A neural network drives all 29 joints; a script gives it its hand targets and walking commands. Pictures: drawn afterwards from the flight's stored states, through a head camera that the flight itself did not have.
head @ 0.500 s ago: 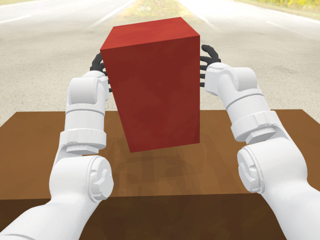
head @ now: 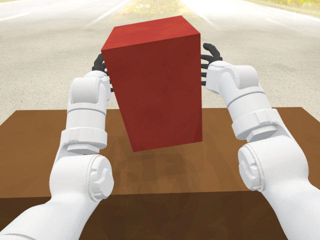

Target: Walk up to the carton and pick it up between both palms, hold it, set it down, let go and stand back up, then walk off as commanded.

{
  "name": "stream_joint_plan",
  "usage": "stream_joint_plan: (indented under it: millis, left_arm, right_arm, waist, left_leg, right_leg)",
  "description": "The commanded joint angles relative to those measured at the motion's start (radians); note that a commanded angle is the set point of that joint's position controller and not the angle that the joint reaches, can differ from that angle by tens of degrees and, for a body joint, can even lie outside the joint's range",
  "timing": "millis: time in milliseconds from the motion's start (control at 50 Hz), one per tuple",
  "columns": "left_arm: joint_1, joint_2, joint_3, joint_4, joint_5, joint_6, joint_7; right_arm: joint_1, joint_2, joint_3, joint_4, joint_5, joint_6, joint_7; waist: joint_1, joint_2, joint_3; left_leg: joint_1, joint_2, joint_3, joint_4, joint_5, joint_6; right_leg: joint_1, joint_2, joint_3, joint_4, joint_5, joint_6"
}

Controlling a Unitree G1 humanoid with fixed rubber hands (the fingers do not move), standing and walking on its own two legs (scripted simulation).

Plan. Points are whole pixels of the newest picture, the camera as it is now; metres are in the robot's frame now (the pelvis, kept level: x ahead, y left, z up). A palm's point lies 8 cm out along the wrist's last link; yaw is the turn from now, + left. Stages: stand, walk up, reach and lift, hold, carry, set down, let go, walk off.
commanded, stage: hold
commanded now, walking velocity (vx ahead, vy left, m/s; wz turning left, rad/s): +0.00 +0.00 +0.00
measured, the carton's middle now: (157, 83) +0.40 +0.00 +0.27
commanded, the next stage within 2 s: none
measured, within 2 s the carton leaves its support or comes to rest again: neither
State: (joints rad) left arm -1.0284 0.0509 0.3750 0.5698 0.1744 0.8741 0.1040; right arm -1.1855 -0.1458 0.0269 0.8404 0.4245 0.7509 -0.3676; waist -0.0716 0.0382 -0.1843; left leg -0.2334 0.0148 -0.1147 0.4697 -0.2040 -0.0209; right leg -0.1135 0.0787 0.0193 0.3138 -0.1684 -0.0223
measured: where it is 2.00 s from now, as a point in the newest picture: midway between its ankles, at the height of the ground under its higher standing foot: outside the picture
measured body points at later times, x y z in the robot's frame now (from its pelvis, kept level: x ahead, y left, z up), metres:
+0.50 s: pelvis +0.00 +0.00 +0.00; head -0.08 +0.01 +0.44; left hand +0.40 +0.14 +0.29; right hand +0.39 -0.13 +0.30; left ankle +0.03 +0.12 -0.74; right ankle +0.00 -0.11 -0.74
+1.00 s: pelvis +0.00 +0.00 +0.00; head -0.09 +0.01 +0.44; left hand +0.40 +0.14 +0.29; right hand +0.39 -0.13 +0.30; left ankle +0.03 +0.12 -0.74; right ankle +0.00 -0.11 -0.74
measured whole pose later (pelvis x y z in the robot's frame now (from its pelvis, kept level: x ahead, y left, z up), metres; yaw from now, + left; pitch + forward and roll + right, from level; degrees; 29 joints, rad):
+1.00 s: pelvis +0.00 +0.00 +0.00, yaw +0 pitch -2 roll -2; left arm -1.01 0.04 0.38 0.54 0.17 0.89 0.11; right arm -1.16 -0.15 0.06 0.81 0.44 0.76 -0.37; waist -0.07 0.04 -0.19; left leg -0.22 0.02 -0.11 0.47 -0.21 -0.02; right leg -0.10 0.08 0.03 0.31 -0.18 -0.02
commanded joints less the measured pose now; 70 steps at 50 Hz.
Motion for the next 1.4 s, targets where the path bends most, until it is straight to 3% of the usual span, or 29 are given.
stream_joint_plan:
  millis: [0,40,120,140,200,280,340,380,400,420,600,620,640,680,700,720,760,780,800,840,880,940,960,1060,1120,1160,1200,1260,1380]
  left_arm:
    - [-1.044,-0.619,-0.343,-0.226,-0.196,-0.100,-0.148]
    - [-1.003,-0.613,-0.341,-0.213,-0.197,-0.096,-0.149]
    - [-1.000,-0.624,-0.344,-0.173,-0.192,-0.088,-0.153]
    - [-1.025,-0.623,-0.357,-0.200,-0.197,-0.093,-0.149]
    - [-0.967,-0.649,-0.367,-0.208,-0.210,-0.091,-0.151]
    - [-0.961,-0.643,-0.362,-0.203,-0.193,-0.086,-0.157]
    - [-0.960,-0.619,-0.336,-0.174,-0.192,-0.083,-0.166]
    - [-0.995,-0.637,-0.381,-0.227,-0.221,-0.098,-0.157]
    - [-1.010,-0.631,-0.389,-0.250,-0.233,-0.097,-0.152]
    - [-1.007,-0.629,-0.390,-0.249,-0.224,-0.093,-0.151]
    - [-0.979,-0.618,-0.337,-0.201,-0.192,-0.078,-0.160]
    - [-0.936,-0.628,-0.331,-0.197,-0.181,-0.073,-0.166]
    - [-0.951,-0.629,-0.341,-0.200,-0.194,-0.075,-0.169]
    - [-0.962,-0.607,-0.318,-0.158,-0.170,-0.068,-0.166]
    - [-0.979,-0.611,-0.330,-0.202,-0.170,-0.076,-0.168]
    - [-0.951,-0.622,-0.345,-0.189,-0.182,-0.074,-0.166]
    - [-0.996,-0.618,-0.358,-0.213,-0.206,-0.082,-0.160]
    - [-0.979,-0.633,-0.378,-0.238,-0.219,-0.085,-0.160]
    - [-0.975,-0.615,-0.376,-0.237,-0.222,-0.087,-0.159]
    - [-0.984,-0.635,-0.395,-0.243,-0.229,-0.086,-0.150]
    - [-0.971,-0.622,-0.349,-0.232,-0.203,-0.080,-0.151]
    - [-0.984,-0.619,-0.349,-0.234,-0.195,-0.083,-0.155]
    - [-0.975,-0.627,-0.358,-0.228,-0.199,-0.076,-0.156]
    - [-0.985,-0.615,-0.340,-0.188,-0.200,-0.075,-0.163]
    - [-1.001,-0.633,-0.363,-0.160,-0.195,-0.077,-0.168]
    - [-1.000,-0.629,-0.360,-0.204,-0.192,-0.080,-0.169]
    - [-0.965,-0.596,-0.298,-0.119,-0.164,-0.079,-0.166]
    - [-0.970,-0.615,-0.354,-0.176,-0.194,-0.089,-0.162]
    - [-1.015,-0.638,-0.356,-0.201,-0.198,-0.096,-0.148]
  right_arm:
    - [-0.916,0.696,0.116,-0.324,0.199,-0.067,0.181]
    - [-0.925,0.703,0.127,-0.373,0.206,-0.069,0.176]
    - [-0.952,0.678,0.103,-0.356,0.193,-0.074,0.175]
    - [-0.943,0.673,0.094,-0.356,0.196,-0.073,0.176]
    - [-0.973,0.710,0.151,-0.456,0.224,-0.081,0.167]
    - [-0.894,0.680,0.123,-0.367,0.207,-0.059,0.160]
    - [-0.956,0.701,0.132,-0.443,0.208,-0.068,0.155]
    - [-0.959,0.719,0.136,-0.471,0.206,-0.071,0.158]
    - [-0.962,0.722,0.167,-0.469,0.223,-0.067,0.157]
    - [-0.942,0.710,0.159,-0.442,0.225,-0.058,0.156]
    - [-0.942,0.701,0.144,-0.411,0.212,-0.053,0.161]
    - [-0.896,0.705,0.128,-0.390,0.201,-0.045,0.156]
    - [-0.941,0.703,0.145,-0.433,0.213,-0.059,0.153]
    - [-0.932,0.672,0.116,-0.376,0.199,-0.050,0.158]
    - [-0.918,0.693,0.123,-0.368,0.199,-0.054,0.164]
    - [-0.893,0.670,0.113,-0.372,0.195,-0.055,0.164]
    - [-0.945,0.698,0.141,-0.415,0.217,-0.062,0.167]
    - [-0.922,0.707,0.141,-0.422,0.222,-0.053,0.160]
    - [-0.934,0.693,0.153,-0.452,0.228,-0.056,0.156]
    - [-0.924,0.686,0.160,-0.451,0.226,-0.053,0.154]
    - [-0.939,0.709,0.172,-0.445,0.226,-0.059,0.163]
    - [-0.916,0.719,0.168,-0.419,0.215,-0.054,0.164]
    - [-0.918,0.705,0.136,-0.407,0.213,-0.056,0.164]
    - [-0.954,0.686,0.128,-0.437,0.208,-0.061,0.161]
    - [-0.963,0.662,0.080,-0.377,0.184,-0.063,0.166]
    - [-0.924,0.683,0.091,-0.374,0.190,-0.062,0.170]
    - [-0.934,0.661,0.102,-0.344,0.187,-0.057,0.169]
    - [-0.936,0.697,0.140,-0.392,0.208,-0.065,0.167]
    - [-0.934,0.687,0.111,-0.353,0.197,-0.066,0.177]
  waist:
    - [-0.003,0.061,-0.459]
    - [-0.002,0.025,-0.465]
    - [-0.007,0.050,-0.465]
    - [-0.028,0.065,-0.474]
    - [-0.003,0.040,-0.547]
    - [-0.029,0.056,-0.443]
    - [-0.005,0.000,-0.469]
    - [-0.029,0.003,-0.492]
    - [-0.003,0.020,-0.502]
    - [-0.027,0.041,-0.492]
    - [0.008,0.029,-0.461]
    - [-0.012,0.009,-0.434]
    - [0.006,0.020,-0.469]
    - [-0.009,0.036,-0.408]
    - [0.001,0.019,-0.431]
    - [-0.022,0.038,-0.438]
    - [0.001,0.028,-0.460]
    - [-0.031,0.008,-0.500]
    - [-0.022,0.012,-0.518]
    - [-0.029,0.041,-0.495]
    - [0.004,0.032,-0.477]
    - [0.014,0.028,-0.461]
    - [-0.009,0.054,-0.440]
    - [-0.017,0.015,-0.456]
    - [-0.031,0.065,-0.398]
    - [-0.041,0.048,-0.427]
    - [0.001,0.022,-0.373]
    - [-0.016,0.032,-0.485]
    - [-0.011,0.052,-0.451]
  left_leg:
    - [0.176,-0.044,0.045,-0.052,0.256,-0.056]
    - [0.169,-0.041,0.048,-0.047,0.270,-0.051]
    - [0.165,-0.048,0.056,-0.056,0.229,-0.051]
    - [0.176,-0.048,0.054,-0.048,0.251,-0.062]
    - [0.200,-0.047,0.046,-0.022,0.321,-0.054]
    - [0.185,-0.049,0.048,-0.043,0.282,-0.059]
    - [0.163,-0.056,0.053,-0.045,0.240,-0.042]
    - [0.187,-0.052,0.046,-0.031,0.290,-0.048]
    - [0.183,-0.054,0.044,-0.026,0.311,-0.056]
    - [0.198,-0.055,0.042,-0.025,0.317,-0.058]
    - [0.181,-0.049,0.052,-0.048,0.287,-0.051]
    - [0.186,-0.049,0.051,-0.048,0.278,-0.046]
    - [0.195,-0.045,0.050,-0.041,0.303,-0.049]
    - [0.182,-0.045,0.051,-0.059,0.255,-0.053]
    - [0.180,-0.044,0.050,-0.057,0.276,-0.053]
    - [0.181,-0.042,0.047,-0.054,0.273,-0.058]
    - [0.181,-0.044,0.042,-0.047,0.299,-0.057]
    - [0.197,-0.047,0.039,-0.032,0.317,-0.056]
    - [0.202,-0.050,0.044,-0.031,0.350,-0.058]
    - [0.192,-0.054,0.043,-0.033,0.327,-0.066]
    - [0.202,-0.048,0.049,-0.036,0.340,-0.056]
    - [0.184,-0.051,0.049,-0.040,0.293,-0.053]
    - [0.174,-0.052,0.053,-0.041,0.283,-0.057]
    - [0.185,-0.049,0.051,-0.037,0.297,-0.053]
    - [0.163,-0.044,0.041,-0.059,0.220,-0.059]
    - [0.166,-0.045,0.051,-0.058,0.245,-0.056]
    - [0.151,-0.043,0.045,-0.065,0.228,-0.051]
    - [0.187,-0.050,0.043,-0.044,0.279,-0.054]
    - [0.175,-0.041,0.046,-0.053,0.229,-0.055]
  right_leg:
    - [0.073,0.015,0.002,-0.032,0.186,0.060]
    - [0.087,0.020,0.004,-0.033,0.205,0.070]
    - [0.087,0.016,0.005,-0.038,0.185,0.063]
    - [0.086,0.013,0.002,-0.033,0.209,0.064]
    - [0.110,0.019,0.006,-0.018,0.289,0.067]
    - [0.102,0.015,0.012,-0.034,0.255,0.067]
    - [0.119,0.007,0.015,-0.036,0.244,0.075]
    - [0.102,0.013,0.010,-0.039,0.274,0.077]
    - [0.105,0.018,0.010,-0.026,0.290,0.077]
    - [0.110,0.017,0.008,-0.024,0.309,0.071]
    - [0.115,0.017,0.009,-0.030,0.276,0.071]
    - [0.113,0.014,0.012,-0.033,0.284,0.075]
    - [0.110,0.014,0.010,-0.033,0.287,0.072]
    - [0.087,0.021,-0.002,-0.039,0.215,0.068]
    - [0.101,0.023,0.001,-0.037,0.241,0.066]
    - [0.098,0.020,0.002,-0.038,0.240,0.063]
    - [0.109,0.021,0.005,-0.032,0.263,0.068]
    - [0.122,0.019,0.010,-0.033,0.308,0.072]
    - [0.139,0.019,0.010,-0.023,0.359,0.077]
    - [0.125,0.019,0.010,-0.021,0.333,0.075]
    - [0.111,0.020,0.002,-0.018,0.315,0.075]
    - [0.099,0.013,0.015,-0.033,0.271,0.075]
    - [0.086,0.013,0.010,-0.031,0.257,0.071]
    - [0.101,0.013,0.012,-0.038,0.277,0.074]
    - [0.077,0.011,0.013,-0.052,0.179,0.062]
    - [0.084,0.012,0.005,-0.046,0.213,0.066]
    - [0.088,0.006,0.006,-0.050,0.181,0.069]
    - [0.114,0.011,0.005,-0.034,0.261,0.072]
    - [0.065,0.020,0.005,-0.041,0.164,0.063]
